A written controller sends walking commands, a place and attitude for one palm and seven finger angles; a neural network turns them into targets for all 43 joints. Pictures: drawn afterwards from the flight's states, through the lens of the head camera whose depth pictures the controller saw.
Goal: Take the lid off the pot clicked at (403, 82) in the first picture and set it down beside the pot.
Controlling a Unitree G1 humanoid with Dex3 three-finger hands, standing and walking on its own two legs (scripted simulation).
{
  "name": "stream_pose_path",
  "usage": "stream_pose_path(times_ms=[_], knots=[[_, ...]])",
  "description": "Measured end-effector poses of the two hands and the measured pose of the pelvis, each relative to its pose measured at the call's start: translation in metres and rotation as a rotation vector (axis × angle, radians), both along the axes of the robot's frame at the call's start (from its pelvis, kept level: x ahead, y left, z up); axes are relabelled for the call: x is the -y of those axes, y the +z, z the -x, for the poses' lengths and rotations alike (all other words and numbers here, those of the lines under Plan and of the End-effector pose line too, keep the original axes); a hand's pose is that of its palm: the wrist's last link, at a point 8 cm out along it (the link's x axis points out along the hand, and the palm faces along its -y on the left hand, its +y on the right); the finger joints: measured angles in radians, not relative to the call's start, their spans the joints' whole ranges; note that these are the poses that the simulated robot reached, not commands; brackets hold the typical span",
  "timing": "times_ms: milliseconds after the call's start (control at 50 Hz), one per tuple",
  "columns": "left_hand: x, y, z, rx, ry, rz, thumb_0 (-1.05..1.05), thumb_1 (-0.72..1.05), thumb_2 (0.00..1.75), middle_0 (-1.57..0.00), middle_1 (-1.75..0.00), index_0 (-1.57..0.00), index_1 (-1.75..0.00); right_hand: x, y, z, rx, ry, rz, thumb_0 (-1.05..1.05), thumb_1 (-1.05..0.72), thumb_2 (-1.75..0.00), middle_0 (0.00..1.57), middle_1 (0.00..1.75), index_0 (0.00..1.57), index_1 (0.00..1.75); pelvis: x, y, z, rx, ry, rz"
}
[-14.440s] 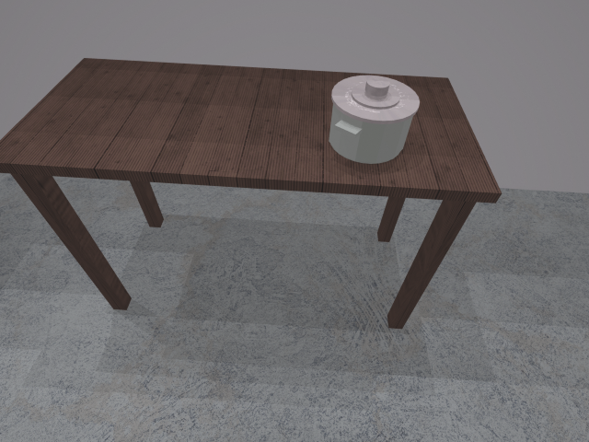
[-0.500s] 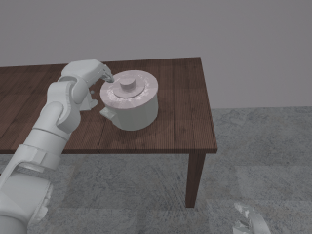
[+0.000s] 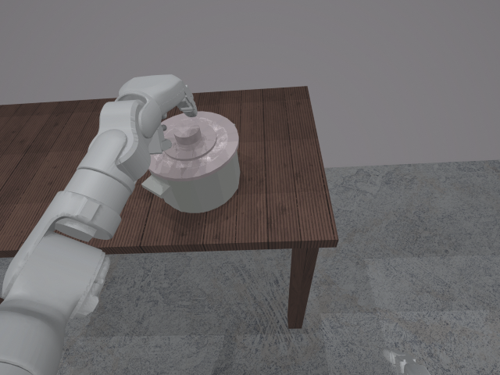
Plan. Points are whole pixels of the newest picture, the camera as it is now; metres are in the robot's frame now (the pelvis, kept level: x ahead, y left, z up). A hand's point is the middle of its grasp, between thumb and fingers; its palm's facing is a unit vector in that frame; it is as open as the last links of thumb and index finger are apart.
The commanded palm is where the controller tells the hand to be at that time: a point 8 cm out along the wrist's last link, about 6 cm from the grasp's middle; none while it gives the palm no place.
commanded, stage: move the open hand above the knob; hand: left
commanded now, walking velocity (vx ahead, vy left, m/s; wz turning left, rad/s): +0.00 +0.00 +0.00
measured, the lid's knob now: (187, 132) +0.53 +0.12 +0.10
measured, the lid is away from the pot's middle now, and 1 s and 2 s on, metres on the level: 0.00 0.00 0.00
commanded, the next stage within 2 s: lower the open fingers around the knob in 0.98 s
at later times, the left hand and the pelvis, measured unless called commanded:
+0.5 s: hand (179, 117) +0.49 +0.11 +0.17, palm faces -0.27 -0.05 -0.96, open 10.0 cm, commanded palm +0.48 +0.13 +0.23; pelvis +0.00 +0.01 +0.00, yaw -2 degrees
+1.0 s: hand (180, 109) +0.50 +0.11 +0.17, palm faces -0.26 -0.03 -0.97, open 10.0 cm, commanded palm +0.48 +0.12 +0.23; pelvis +0.00 +0.01 +0.00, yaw -1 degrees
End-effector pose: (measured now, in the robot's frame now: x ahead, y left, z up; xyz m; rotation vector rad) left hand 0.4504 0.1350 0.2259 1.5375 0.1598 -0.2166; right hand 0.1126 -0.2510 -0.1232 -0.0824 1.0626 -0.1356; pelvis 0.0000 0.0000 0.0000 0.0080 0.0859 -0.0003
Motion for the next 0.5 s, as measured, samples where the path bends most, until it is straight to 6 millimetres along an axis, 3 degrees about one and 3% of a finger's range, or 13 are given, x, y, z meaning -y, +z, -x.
stream_pose_path(times_ms=[120, 260, 340, 500], knots=[[0.002, 0.0, -0.019, -0.025, 0.056, 0.006, 0.0, -0.31, 1.51, -0.86, -0.08, -0.86, -0.08, 0.002, -0.003, 0.016, -0.045, -0.032, 0.005, 0.01, -0.91, -0.9, 0.2, 0.3, 0.2, 0.3, 0.0, 0.0, 0.0, -0.02, -0.009, -0.002], [0.024, 0.005, -0.028, -0.012, -0.004, 0.006, 0.0, -0.31, 1.51, -0.86, -0.08, -0.86, -0.08, 0.003, -0.007, 0.034, -0.087, -0.058, 0.013, 0.01, -0.91, -0.9, 0.2, 0.3, 0.2, 0.3, -0.004, 0.0, -0.002, -0.036, -0.013, 0.0], [0.022, 0.008, -0.036, -0.01, 0.033, 0.031, 0.0, -0.31, 1.51, -0.86, -0.08, -0.86, -0.08, 0.002, -0.007, 0.043, -0.098, -0.085, 0.012, 0.01, -0.91, -0.9, 0.2, 0.3, 0.2, 0.3, -0.004, 0.0, -0.004, -0.045, -0.028, -0.002], [0.019, -0.003, -0.032, -0.038, 0.033, 0.025, 0.0, -0.31, 1.51, -0.86, -0.08, -0.86, -0.08, 0.001, -0.008, 0.05, -0.107, -0.094, 0.008, 0.01, -0.91, -0.9, 0.2, 0.3, 0.2, 0.3, -0.005, 0.0, -0.004, -0.039, -0.032, -0.001]])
